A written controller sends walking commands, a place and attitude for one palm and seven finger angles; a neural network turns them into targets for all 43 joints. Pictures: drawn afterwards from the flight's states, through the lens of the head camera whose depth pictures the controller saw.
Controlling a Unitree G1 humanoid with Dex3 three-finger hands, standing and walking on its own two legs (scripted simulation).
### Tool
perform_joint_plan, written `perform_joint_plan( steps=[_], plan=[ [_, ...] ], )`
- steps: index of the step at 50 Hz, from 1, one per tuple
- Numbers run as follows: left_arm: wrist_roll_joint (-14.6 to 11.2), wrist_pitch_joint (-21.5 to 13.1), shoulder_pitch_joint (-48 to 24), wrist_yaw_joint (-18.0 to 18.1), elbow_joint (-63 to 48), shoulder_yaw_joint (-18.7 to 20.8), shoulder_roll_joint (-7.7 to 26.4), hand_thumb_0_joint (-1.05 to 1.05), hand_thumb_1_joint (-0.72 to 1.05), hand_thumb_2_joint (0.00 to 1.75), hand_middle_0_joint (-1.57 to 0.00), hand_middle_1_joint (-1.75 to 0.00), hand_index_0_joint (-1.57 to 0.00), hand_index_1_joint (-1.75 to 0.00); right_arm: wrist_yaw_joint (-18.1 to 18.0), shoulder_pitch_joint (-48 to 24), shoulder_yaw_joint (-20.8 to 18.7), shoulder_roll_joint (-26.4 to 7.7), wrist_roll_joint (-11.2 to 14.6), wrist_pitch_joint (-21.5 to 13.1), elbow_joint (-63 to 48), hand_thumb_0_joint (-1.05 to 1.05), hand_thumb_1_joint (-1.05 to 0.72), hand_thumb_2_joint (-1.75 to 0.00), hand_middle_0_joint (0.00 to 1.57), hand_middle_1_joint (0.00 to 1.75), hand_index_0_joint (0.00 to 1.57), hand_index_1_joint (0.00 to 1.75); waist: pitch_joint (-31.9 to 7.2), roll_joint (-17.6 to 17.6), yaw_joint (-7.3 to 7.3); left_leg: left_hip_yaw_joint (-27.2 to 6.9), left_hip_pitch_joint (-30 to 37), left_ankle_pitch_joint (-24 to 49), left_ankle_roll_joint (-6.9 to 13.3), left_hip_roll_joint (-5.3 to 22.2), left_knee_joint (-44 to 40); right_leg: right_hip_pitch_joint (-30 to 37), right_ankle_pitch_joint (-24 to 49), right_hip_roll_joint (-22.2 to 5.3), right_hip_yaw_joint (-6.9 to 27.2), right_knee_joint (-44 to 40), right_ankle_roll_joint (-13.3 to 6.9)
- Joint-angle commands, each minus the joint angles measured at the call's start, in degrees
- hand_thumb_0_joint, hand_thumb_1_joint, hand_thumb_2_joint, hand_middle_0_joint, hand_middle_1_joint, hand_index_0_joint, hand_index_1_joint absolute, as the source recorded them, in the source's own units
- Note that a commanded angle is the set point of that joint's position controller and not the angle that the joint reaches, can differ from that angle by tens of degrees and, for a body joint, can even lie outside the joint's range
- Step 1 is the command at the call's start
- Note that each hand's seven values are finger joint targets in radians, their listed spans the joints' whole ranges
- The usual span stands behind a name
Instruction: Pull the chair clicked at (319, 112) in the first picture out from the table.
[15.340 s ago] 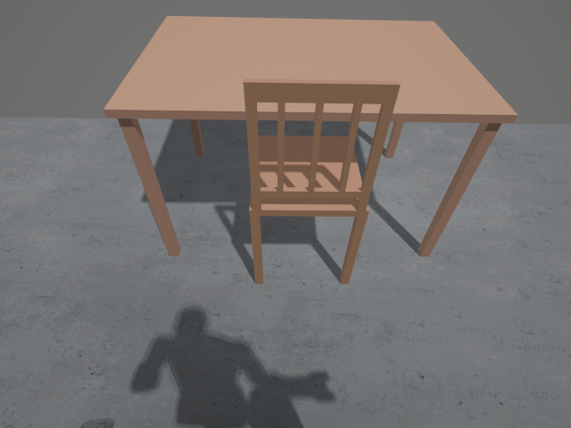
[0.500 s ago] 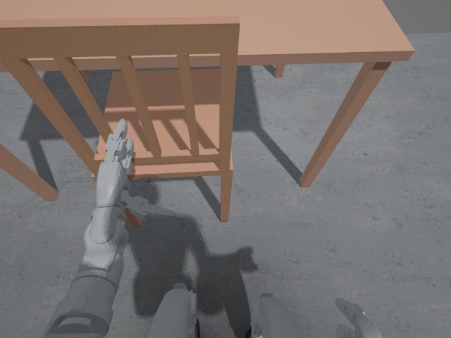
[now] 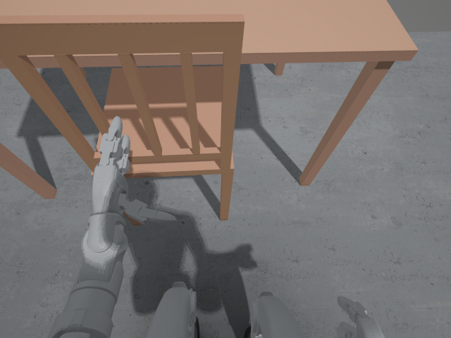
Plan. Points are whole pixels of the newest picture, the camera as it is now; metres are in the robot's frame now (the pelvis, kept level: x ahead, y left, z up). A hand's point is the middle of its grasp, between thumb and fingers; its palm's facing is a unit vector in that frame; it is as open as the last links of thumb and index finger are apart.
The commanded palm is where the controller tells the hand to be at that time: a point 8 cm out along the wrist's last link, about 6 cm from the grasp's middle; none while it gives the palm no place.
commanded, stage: aim the fingers beside a spindle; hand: left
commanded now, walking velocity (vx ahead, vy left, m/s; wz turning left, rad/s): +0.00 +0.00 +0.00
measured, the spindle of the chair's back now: (145, 113) +0.53 +0.17 +0.02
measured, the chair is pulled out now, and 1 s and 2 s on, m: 0.00 0.00 0.00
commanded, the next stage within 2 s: push the fingers through the gap in 1.64 s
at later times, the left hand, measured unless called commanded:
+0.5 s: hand (152, 181) +0.38 +0.14 +0.02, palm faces +0.02 -1.00 -0.04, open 16.9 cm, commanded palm +0.35 +0.18 +0.02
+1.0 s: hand (154, 181) +0.37 +0.13 +0.03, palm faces +0.05 -1.00 -0.03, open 16.9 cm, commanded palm +0.36 +0.19 +0.03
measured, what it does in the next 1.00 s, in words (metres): stands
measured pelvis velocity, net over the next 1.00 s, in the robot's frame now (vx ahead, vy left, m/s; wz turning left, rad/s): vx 0.00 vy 0.00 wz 0.00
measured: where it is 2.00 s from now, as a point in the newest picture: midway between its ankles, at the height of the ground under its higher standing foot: outside the picture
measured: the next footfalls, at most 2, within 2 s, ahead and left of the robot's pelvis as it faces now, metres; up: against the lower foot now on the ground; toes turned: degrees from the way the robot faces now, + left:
none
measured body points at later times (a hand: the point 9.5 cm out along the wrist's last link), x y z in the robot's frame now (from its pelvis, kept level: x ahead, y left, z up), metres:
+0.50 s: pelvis +0.00 +0.00 +0.00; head +0.11 +0.01 +0.44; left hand +0.37 +0.19 +0.02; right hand +0.12 -0.25 -0.12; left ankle +0.05 +0.11 -0.62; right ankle +0.01 -0.11 -0.62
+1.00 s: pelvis +0.00 +0.00 +0.00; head +0.11 +0.00 +0.44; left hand +0.36 +0.19 +0.03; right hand +0.12 -0.25 -0.12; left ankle +0.05 +0.11 -0.62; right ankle +0.01 -0.11 -0.62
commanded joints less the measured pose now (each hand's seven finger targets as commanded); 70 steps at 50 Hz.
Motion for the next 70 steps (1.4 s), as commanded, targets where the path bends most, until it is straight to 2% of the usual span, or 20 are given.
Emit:
perform_joint_plan(
  steps=[1, 6, 9, 13, 19, 22, 23, 26, 29, 34, 37, 41, 44, 47, 52, 56, 58, 64, 65, 70],
  plan=[
    [1.3, -3.5, -19.3, 0.6, -7.4, -2.5, 3.8, 0.0, -0.5, 0.3, -0.06, -0.08, -0.06, -0.08, -0.2, 2.5, -2.8, -8.4, 0.1, -1.8, -4.4, 0.0, -0.9, -0.9, 0.2, 0.3, 0.2, 0.3, -19.5, 1.1, -3.32, -3.3, 20.7, 11.4, 0.2, -1.0, -8.1, 3.2, 13.1, 0.5, 1.0, -11.2, -0.2],
    [0.5, 0.4, -17.5, 0.0, -0.3, -0.1, 4.1, 0.0, -0.5, 0.3, -0.06, -0.08, -0.06, -0.08, -0.2, 2.4, -2.8, -9.0, 0.5, -0.8, -5.7, 0.0, -0.9, -0.9, 0.2, 0.3, 0.2, 0.3, -19.2, -2.4, -1.82, -2.7, 17.0, 9.3, 0.5, -1.7, -8.5, 4.9, 11.9, 0.3, 1.2, -11.7, -0.4],
    [0.1, -1.5, -17.6, 1.2, -7.5, 4.3, 8.5, 0.0, -0.5, 0.3, -0.06, -0.08, -0.06, -0.08, -0.1, 2.0, -2.8, -8.7, 0.2, -0.4, -7.4, 0.0, -0.9, -0.9, 0.2, 0.3, 0.2, 0.3, -26.5, 1.2, 0.56, -2.2, 20.2, 14.6, 0.3, -1.7, -8.0, 8.1, 16.7, 0.2, 1.9, -10.2, -0.6],
    [0.9, -5.5, -19.1, 3.4, -17.0, 5.8, 11.5, 0.0, -0.5, 0.3, -0.06, -0.08, -0.06, -0.08, 0.1, 2.4, -2.8, -8.0, -0.3, -0.8, -7.7, 0.0, -0.9, -0.9, 0.2, 0.3, 0.2, 0.3, -30.8, 3.3, 0.77, -2.5, 24.8, 20.4, 0.0, -1.3, -7.7, 10.3, 21.4, 0.6, 2.1, -9.0, -0.5],
    [1.1, -2.0, -14.1, 0.4, -6.0, -3.6, 1.8, 0.0, -0.5, 0.3, -0.06, -0.08, -0.06, -0.08, 0.4, 2.6, -2.7, -8.3, 0.4, -0.7, -5.9, 0.0, -0.9, -0.9, 0.2, 0.3, 0.2, 0.3, -18.5, -1.9, -2.93, -2.6, 19.3, 11.9, 0.4, -1.2, -8.7, 6.0, 14.9, 0.7, 1.3, -12.1, -0.2],
    [0.2, 0.5, -15.5, -1.4, 0.1, -3.6, 1.4, 0.0, -0.5, 0.3, -0.06, -0.08, -0.06, -0.08, -0.2, 2.6, -2.7, -9.0, 1.1, -0.4, -5.5, 0.0, -0.9, -0.9, 0.2, 0.3, 0.2, 0.3, -14.3, -5.2, -3.52, -2.7, 15.2, 6.6, 0.7, -1.6, -8.7, 4.6, 10.3, 0.5, 1.5, -13.5, -0.1],
    [-0.1, 0.2, -17.7, -1.6, -0.7, -3.7, 1.4, 0.0, -0.5, 0.3, -0.06, -0.08, -0.06, -0.08, -0.3, 2.5, -2.6, -9.0, 1.1, -0.6, -5.6, 0.0, -0.9, -0.9, 0.2, 0.3, 0.2, 0.3, -14.7, -3.8, -3.47, -2.7, 15.7, 6.4, 0.8, -1.7, -8.6, 3.8, 9.8, 0.4, 1.6, -13.2, -0.2],
    [-0.3, -2.6, -20.0, -0.1, -9.4, 0.9, 6.0, 0.0, -0.5, 0.3, -0.06, -0.08, -0.06, -0.08, -0.5, 2.3, -3.0, -8.5, 0.4, -1.1, -6.6, 0.0, -0.9, -0.9, 0.2, 0.3, 0.2, 0.3, -24.7, 1.6, -0.47, -2.6, 21.3, 12.6, 0.4, -1.7, -8.1, 6.4, 14.2, 0.1, 1.9, -11.2, -0.7],
    [0.6, -5.9, -20.0, 3.0, -18.2, 3.8, 9.8, 0.0, -0.5, 0.3, -0.06, -0.08, -0.06, -0.08, -0.2, 2.3, -3.0, -8.0, -0.3, -1.3, -6.9, 0.0, -0.9, -0.9, 0.2, 0.3, 0.2, 0.3, -31.6, 6.4, 0.98, -3.1, 28.2, 20.5, -0.3, -1.3, -8.0, 7.7, 19.5, 0.3, 1.7, -9.3, -0.8],
    [3.0, -4.0, -17.7, 3.8, -7.6, 1.4, 7.1, 0.0, -0.5, 0.3, -0.06, -0.08, -0.06, -0.08, 0.2, 2.3, -2.6, -7.9, -0.3, -0.6, -5.6, 0.0, -0.9, -0.9, 0.2, 0.3, 0.2, 0.3, -21.9, -0.5, -2.2, -2.3, 19.4, 13.9, 0.4, -1.4, -7.6, 6.8, 16.7, 0.5, 1.8, -10.5, 0.0],
    [2.0, -0.7, -16.0, 1.5, -0.2, -0.5, 4.3, 0.0, -0.5, 0.3, -0.06, -0.08, -0.06, -0.08, 0.2, 2.4, -2.5, -8.6, 0.4, -0.1, -5.6, 0.0, -0.9, -0.9, 0.2, 0.3, 0.2, 0.3, -17.6, -3.6, -2.74, -1.9, 15.2, 8.6, 0.6, -1.8, -8.1, 6.8, 12.8, 0.6, 2.1, -12.4, 0.0],
    [-0.8, -0.4, -16.0, -1.4, -4.4, -1.2, 3.2, 0.0, -0.5, 0.3, -0.06, -0.08, -0.06, -0.08, -0.1, 2.3, -2.8, -8.5, 0.8, -0.2, -7.1, 0.0, -0.9, -0.9, 0.2, 0.3, 0.2, 0.3, -22.6, -2.1, -1.46, -1.6, 17.9, 12.5, 0.6, -1.9, -7.9, 9.2, 16.7, 0.4, 2.4, -12.1, -0.3],
    [-1.3, -3.4, -18.9, -0.5, -14.5, 2.0, 7.8, 0.0, -0.5, 0.3, -0.06, -0.08, -0.06, -0.08, -0.3, 2.4, -3.1, -8.3, 0.4, -0.7, -7.2, 0.0, -0.9, -0.9, 0.2, 0.3, 0.2, 0.3, -28.5, 2.8, -0.01, -1.8, 22.9, 17.5, 0.4, -1.6, -7.5, 10.2, 20.4, 0.3, 2.7, -10.8, -0.4],
    [0.0, -5.5, -17.2, 1.6, -16.5, 3.2, 9.1, 0.0, -0.5, 0.3, -0.06, -0.08, -0.06, -0.08, -0.2, 2.5, -2.8, -7.7, 0.0, -1.1, -6.6, 0.0, -0.9, -0.9, 0.2, 0.3, 0.2, 0.3, -27.9, 2.0, -0.05, -2.1, 23.5, 18.6, 0.3, -1.4, -7.7, 10.6, 20.9, 0.5, 2.5, -10.3, -0.3],
    [1.7, -3.4, -16.4, 2.0, -4.8, 1.8, 7.1, 0.0, -0.5, 0.3, -0.06, -0.08, -0.06, -0.08, -0.1, 2.3, -2.5, -8.1, 0.1, -0.7, -5.3, 0.0, -0.9, -0.9, 0.2, 0.3, 0.2, 0.3, -17.5, -2.2, -2.3, -1.9, 15.7, 9.6, 0.6, -1.7, -7.8, 7.1, 13.8, 0.6, 2.4, -12.0, 0.0],
    [0.4, -1.3, -18.0, -0.6, -2.1, -1.5, 3.4, 0.0, -0.5, 0.3, -0.06, -0.08, -0.06, -0.08, -0.2, 2.2, -2.6, -8.5, 0.5, -0.7, -5.8, 0.0, -0.9, -0.9, 0.2, 0.3, 0.2, 0.3, -19.1, -0.9, -2.34, -1.7, 16.2, 8.7, 0.6, -2.0, -7.8, 6.3, 12.4, 0.4, 2.4, -12.5, -0.3],
    [-0.4, -1.7, -19.3, -1.3, -5.3, -2.3, 2.7, 0.0, -0.5, 0.3, -0.06, -0.08, -0.06, -0.08, -0.3, 2.3, -2.9, -8.7, 0.5, -1.0, -6.3, 0.0, -0.9, -0.9, 0.2, 0.3, 0.2, 0.3, -22.8, 0.8, -2.21, -2.3, 19.4, 11.3, 0.6, -1.7, -7.5, 5.8, 14.0, 0.4, 2.1, -11.6, -0.5],
    [0.4, -4.3, -19.9, 1.8, -13.1, 3.4, 9.2, 0.0, -0.5, 0.3, -0.06, -0.08, -0.06, -0.08, -0.4, 2.7, -3.0, -8.1, 0.0, -1.1, -6.1, 0.0, -0.9, -0.9, 0.2, 0.3, 0.2, 0.3, -28.8, 2.0, -0.45, -2.1, 22.9, 18.1, 0.5, -1.6, -7.1, 9.7, 20.5, 0.4, 2.5, -10.2, -0.2],
    [0.8, -4.2, -17.4, 2.5, -11.1, 5.5, 10.8, 0.0, -0.5, 0.3, -0.06, -0.08, -0.06, -0.08, -0.3, 2.8, -2.9, -7.9, -0.1, -0.9, -6.1, 0.0, -0.9, -0.9, 0.2, 0.3, 0.2, 0.3, -26.6, 0.7, 0.14, -2.0, 21.2, 17.6, 0.3, -1.6, -7.4, 10.4, 20.4, 0.5, 2.4, -10.2, -0.2],
    [1.2, -2.4, -16.0, 1.7, -4.2, 4.4, 9.0, 0.0, -0.5, 0.3, -0.06, -0.08, -0.06, -0.08, -0.1, 2.4, -2.4, -8.0, 0.1, -0.3, -6.0, 0.0, -0.9, -0.9, 0.2, 0.3, 0.2, 0.3, -20.8, -2.0, -1.09, -1.0, 14.8, 11.5, 0.6, -2.0, -7.5, 10.3, 16.8, 0.5, 3.2, -11.5, 0.1]
  ],
)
